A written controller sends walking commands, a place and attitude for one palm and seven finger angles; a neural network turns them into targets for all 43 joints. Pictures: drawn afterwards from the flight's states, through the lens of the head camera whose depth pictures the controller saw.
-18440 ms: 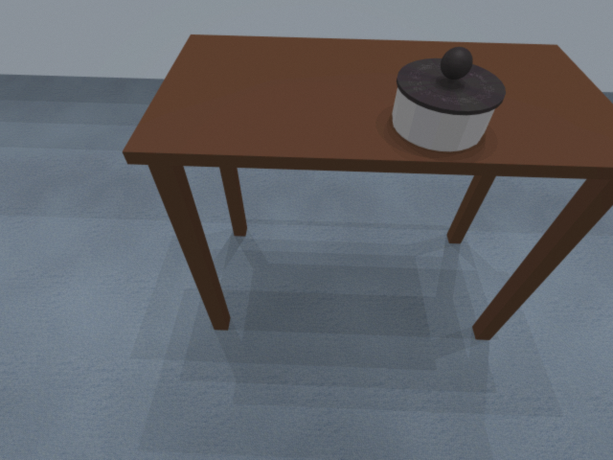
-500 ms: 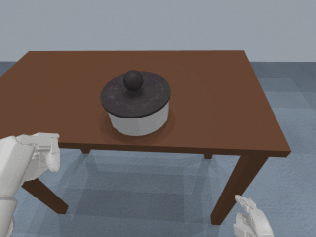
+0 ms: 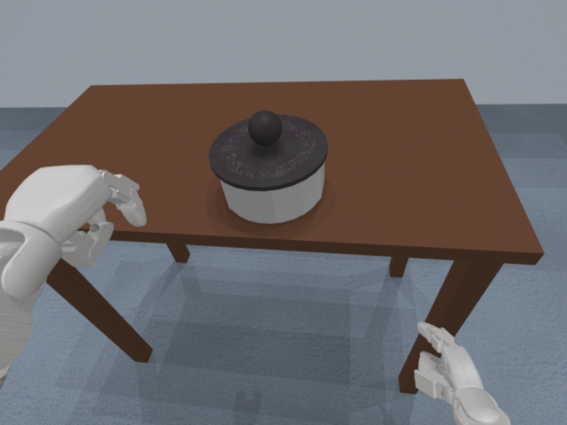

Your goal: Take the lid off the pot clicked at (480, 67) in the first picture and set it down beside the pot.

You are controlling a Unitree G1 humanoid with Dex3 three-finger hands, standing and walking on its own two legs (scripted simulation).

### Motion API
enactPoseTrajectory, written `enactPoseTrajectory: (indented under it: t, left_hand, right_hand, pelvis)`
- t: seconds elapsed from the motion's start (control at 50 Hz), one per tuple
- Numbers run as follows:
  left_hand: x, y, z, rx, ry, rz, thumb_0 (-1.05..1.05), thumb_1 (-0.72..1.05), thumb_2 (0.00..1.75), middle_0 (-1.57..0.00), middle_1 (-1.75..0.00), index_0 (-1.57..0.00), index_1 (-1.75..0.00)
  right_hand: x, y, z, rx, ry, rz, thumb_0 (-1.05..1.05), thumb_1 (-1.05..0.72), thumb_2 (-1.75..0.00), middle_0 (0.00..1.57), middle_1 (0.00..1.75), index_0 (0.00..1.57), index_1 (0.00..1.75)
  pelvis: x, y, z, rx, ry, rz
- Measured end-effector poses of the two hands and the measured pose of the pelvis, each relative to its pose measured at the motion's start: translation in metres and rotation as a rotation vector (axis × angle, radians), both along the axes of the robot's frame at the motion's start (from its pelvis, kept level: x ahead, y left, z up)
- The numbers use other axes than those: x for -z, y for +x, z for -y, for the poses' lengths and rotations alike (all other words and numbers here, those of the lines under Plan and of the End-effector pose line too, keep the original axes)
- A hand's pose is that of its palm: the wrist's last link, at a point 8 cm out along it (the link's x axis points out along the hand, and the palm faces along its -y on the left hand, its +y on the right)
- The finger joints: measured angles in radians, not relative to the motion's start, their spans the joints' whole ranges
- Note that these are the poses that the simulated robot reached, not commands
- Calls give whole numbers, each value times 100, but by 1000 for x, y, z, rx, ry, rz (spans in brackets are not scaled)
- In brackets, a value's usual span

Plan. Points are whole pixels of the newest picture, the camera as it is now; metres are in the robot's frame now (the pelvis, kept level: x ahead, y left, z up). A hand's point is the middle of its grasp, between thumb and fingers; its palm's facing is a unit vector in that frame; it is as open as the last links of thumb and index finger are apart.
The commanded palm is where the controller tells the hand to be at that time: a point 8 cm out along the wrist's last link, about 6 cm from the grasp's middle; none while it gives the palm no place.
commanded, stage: reach forward and open the fingers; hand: left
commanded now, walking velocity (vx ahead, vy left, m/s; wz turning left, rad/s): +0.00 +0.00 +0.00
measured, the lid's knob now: (265, 128) +0.50 +0.11 +0.17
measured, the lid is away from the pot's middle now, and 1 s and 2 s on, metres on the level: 0.00 0.00 0.00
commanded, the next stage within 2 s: move the open hand above the knob in 0.88 s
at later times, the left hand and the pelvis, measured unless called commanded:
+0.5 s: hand (92, 168) +0.31 +0.26 +0.25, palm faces +0.07 -0.02 -1.00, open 9.9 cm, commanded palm +0.26 +0.25 +0.31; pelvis -0.02 +0.02 +0.00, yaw -1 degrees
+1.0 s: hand (134, 181) +0.32 +0.23 +0.22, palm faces -0.05 -0.03 -1.00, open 10.0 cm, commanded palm +0.29 +0.24 +0.32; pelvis +0.00 +0.01 +0.00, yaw -1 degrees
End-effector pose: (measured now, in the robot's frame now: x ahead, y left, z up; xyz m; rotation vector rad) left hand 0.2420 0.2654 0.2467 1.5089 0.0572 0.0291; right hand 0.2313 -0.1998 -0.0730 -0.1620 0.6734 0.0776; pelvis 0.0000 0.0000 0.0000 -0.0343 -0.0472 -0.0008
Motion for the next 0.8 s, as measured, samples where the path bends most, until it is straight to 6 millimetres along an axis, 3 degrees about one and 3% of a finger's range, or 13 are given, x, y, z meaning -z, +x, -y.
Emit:
enactPoseTrajectory:
  t: [0.12,0.24,0.34,0.42,0.52,0.58,0.68,0.74,0.8]
  left_hand:
    - [-1,2,15,90,23,-28,0,-8,151,-102,-46,-102,-45]
    - [-26,17,-4,23,12,43,0,-26,163,-96,-26,-95,-25]
    - [-17,19,8,56,-39,16,0,-34,169,-92,-15,-91,-15]
    - [-24,26,16,114,41,22,0,-38,171,-91,-12,-90,-11]
    - [-55,40,-2,32,26,102,0,-39,173,-90,-10,-90,-9]
    - [-52,44,-2,8,-30,92,0,-40,173,-90,-9,-89,-8]
    - [-31,48,18,82,-2,13,0,-40,173,-90,-9,-89,-8]
    - [-44,52,19,97,61,35,0,-40,173,-90,-9,-90,-8]
    - [-62,58,6,36,37,79,0,-40,173,-90,-9,-90,-8]
  right_hand:
    - [-1,-8,-5,1,-6,8,1,-90,-90,20,30,20,29]
    - [2,-19,-8,4,-4,-14,1,-90,-90,20,30,20,29]
    - [1,-25,-10,17,13,-3,1,-90,-90,20,30,20,29]
    - [1,-28,-11,13,-11,-2,1,-90,-90,20,30,20,29]
    - [2,-30,-11,17,-1,-13,1,-90,-90,20,30,20,29]
    - [3,-31,-12,22,21,-18,1,-90,-90,20,30,20,29]
    - [4,-29,-13,18,13,-17,1,-90,-90,20,30,20,29]
    - [4,-26,-13,12,-4,-15,1,-90,-90,20,30,20,29]
    - [5,-24,-11,11,4,-28,1,-90,-90,20,30,20,29]
  pelvis:
    - [-1,-8,-5,7,2,11]
    - [-1,-15,-8,7,2,19]
    - [-2,-16,-14,17,4,18]
    - [-1,-18,-15,16,7,26]
    - [-1,-20,-16,17,8,17]
    - [-2,-18,-17,19,9,7]
    - [-1,-14,-18,21,13,10]
    - [-1,-12,-16,20,14,12]
    - [-1,-10,-15,18,12,6]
